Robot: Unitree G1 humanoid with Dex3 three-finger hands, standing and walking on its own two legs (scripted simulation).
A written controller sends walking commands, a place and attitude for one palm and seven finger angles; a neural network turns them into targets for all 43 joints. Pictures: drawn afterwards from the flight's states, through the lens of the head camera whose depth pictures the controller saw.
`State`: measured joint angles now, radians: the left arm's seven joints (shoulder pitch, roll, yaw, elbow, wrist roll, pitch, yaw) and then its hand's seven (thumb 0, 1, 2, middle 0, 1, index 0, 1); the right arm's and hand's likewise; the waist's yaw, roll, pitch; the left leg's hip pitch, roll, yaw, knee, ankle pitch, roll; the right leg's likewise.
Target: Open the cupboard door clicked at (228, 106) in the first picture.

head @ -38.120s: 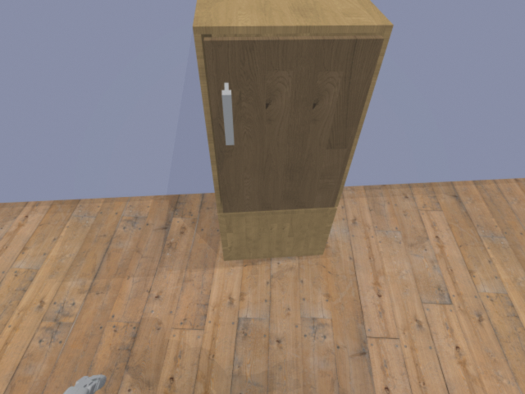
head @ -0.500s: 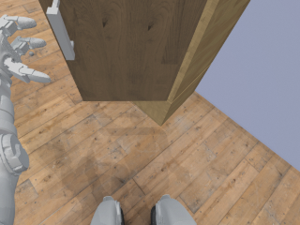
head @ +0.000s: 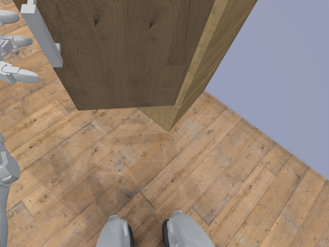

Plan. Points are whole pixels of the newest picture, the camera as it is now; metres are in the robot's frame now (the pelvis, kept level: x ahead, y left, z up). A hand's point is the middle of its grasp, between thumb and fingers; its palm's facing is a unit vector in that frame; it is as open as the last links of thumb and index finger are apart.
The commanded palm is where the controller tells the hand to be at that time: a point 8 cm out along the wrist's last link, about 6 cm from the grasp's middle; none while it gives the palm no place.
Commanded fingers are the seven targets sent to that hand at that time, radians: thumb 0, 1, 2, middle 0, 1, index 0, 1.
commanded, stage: move the hooked fingers beside the handle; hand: left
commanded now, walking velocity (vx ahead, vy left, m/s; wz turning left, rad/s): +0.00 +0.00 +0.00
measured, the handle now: (46, 33) +0.58 +0.20 +0.08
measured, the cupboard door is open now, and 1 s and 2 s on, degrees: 46 46 46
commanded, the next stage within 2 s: slide the fingers in behind the handle in 0.56 s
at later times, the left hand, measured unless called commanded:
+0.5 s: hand (15, 49) +0.53 +0.24 +0.09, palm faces +0.02 -1.00 -0.01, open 14.0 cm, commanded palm +0.52 +0.28 +0.08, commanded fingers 0.00 -0.50 0.30 -0.30 -1.20 -0.30 -1.20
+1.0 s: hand (34, 50) +0.53 +0.21 +0.09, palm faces -0.02 -1.00 -0.01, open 14.0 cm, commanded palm +0.51 +0.25 +0.08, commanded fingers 0.00 -0.50 0.30 -0.30 -1.20 -0.30 -1.20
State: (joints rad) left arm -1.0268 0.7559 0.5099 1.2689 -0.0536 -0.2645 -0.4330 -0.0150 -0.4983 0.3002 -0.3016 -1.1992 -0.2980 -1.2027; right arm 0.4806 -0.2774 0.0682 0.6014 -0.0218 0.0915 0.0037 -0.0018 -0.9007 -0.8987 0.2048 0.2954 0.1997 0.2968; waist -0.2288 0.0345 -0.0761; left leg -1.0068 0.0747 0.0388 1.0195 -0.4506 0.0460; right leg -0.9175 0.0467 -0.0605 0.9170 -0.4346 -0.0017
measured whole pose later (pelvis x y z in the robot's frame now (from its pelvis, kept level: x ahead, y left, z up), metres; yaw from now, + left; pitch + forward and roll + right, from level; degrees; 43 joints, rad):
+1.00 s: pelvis -0.01 -0.01 +0.00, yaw +1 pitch +24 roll -5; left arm -1.04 0.65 0.43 1.23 -0.06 -0.31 -0.35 -0.02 -0.50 0.30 -0.30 -1.20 -0.30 -1.20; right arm 0.45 -0.28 0.05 0.62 -0.02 0.08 0.01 0.00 -0.90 -0.90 0.20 0.30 0.20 0.30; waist -0.22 0.04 -0.08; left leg -1.02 0.07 0.02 1.04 -0.45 0.03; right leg -0.92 0.05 -0.08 0.94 -0.44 -0.01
